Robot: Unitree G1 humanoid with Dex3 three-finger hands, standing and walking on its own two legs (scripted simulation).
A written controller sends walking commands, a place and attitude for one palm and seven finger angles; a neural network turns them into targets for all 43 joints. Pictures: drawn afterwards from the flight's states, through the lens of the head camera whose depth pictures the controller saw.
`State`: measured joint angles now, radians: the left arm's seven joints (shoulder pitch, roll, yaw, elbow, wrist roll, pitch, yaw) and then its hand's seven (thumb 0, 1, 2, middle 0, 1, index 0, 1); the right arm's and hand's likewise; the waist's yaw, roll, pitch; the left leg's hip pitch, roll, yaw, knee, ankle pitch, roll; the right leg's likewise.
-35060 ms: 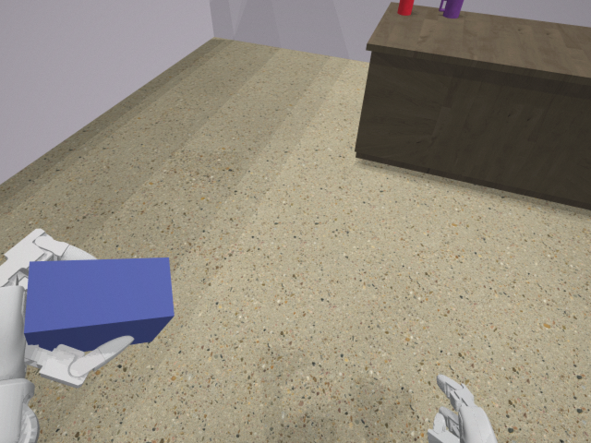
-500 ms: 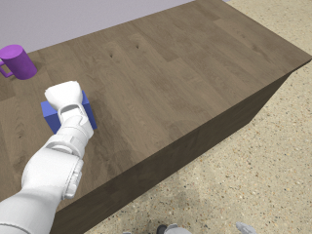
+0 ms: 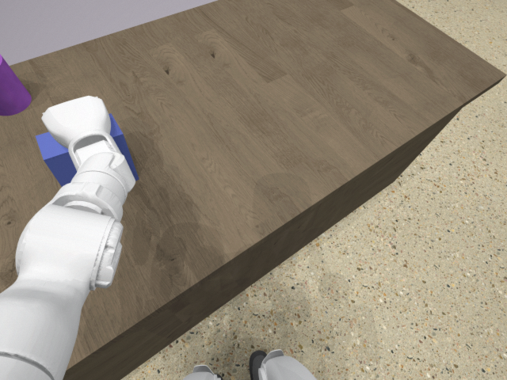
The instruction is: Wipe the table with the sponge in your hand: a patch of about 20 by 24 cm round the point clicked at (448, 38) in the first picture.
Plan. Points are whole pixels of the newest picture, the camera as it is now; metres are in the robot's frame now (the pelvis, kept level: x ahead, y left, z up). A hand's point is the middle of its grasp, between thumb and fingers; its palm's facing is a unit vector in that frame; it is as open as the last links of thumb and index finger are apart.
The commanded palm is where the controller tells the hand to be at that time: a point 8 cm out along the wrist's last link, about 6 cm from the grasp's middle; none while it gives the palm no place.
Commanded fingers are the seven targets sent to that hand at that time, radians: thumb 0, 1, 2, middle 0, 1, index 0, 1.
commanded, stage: wipe back along the third lane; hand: left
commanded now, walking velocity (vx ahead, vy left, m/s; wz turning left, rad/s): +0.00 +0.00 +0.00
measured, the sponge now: (96, 167) +0.49 +0.23 -0.02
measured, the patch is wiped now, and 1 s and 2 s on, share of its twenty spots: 1.00 1.00 1.00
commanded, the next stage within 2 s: slide back across to the middle lane in 1.64 s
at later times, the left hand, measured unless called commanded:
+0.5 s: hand (92, 158) +0.48 +0.22 +0.02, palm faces -0.07 -0.01 -1.00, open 10.3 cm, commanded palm +0.44 +0.19 +0.06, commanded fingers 0.00 0.10 1.30 -1.20 -1.60 -1.20 -1.60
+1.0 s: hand (109, 181) +0.43 +0.19 +0.02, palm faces -0.07 -0.01 -1.00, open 10.3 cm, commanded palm +0.40 +0.16 +0.06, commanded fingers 0.00 0.10 1.30 -1.20 -1.60 -1.20 -1.60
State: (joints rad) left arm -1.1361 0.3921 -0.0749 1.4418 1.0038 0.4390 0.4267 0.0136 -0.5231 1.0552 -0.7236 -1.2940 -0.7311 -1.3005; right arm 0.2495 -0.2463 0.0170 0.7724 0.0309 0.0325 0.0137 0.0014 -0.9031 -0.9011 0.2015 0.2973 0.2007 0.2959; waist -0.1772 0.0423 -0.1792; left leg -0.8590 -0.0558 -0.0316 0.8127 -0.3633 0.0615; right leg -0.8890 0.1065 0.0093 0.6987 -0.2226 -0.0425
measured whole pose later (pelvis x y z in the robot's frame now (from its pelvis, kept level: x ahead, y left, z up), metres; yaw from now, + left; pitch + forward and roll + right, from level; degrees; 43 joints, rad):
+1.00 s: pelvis +0.03 +0.01 +0.02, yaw +1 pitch +14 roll -2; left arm -0.77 0.09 -0.29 1.14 0.94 0.52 0.49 0.00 -0.49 1.06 -0.66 -1.36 -0.67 -1.36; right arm 0.11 -0.19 -0.01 0.76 0.04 0.19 0.04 0.00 -0.90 -0.90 0.20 0.30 0.20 0.30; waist -0.01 0.03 -0.19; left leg -0.54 -0.07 -0.04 0.65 -0.35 0.07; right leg -0.58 0.08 0.02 0.56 -0.23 -0.04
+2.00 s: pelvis +0.02 -0.03 +0.04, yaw +0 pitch +6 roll +0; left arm -0.36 0.11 -0.33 0.71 0.95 0.58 0.40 0.00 -0.49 1.06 -0.68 -1.34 -0.68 -1.35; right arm 0.01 -0.21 0.02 0.68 0.07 0.23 -0.02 0.01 -0.90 -0.90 0.20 0.30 0.20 0.30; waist 0.04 0.03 -0.15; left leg -0.32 -0.05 -0.02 0.51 -0.29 0.03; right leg -0.40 0.11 0.04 0.48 -0.18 -0.08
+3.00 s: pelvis +0.00 -0.02 +0.02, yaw +1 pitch +10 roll +0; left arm -0.44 0.28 -0.16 0.81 1.00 0.38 0.36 0.00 -0.52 1.06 -0.72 -1.30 -0.72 -1.31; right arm 0.12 -0.24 0.01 0.71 0.07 0.13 -0.07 0.01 -0.90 -0.90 0.20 0.30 0.20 0.30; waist 0.03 0.03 -0.14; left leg -0.50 -0.06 -0.03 0.63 -0.30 0.03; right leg -0.56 0.10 0.02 0.59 -0.20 -0.07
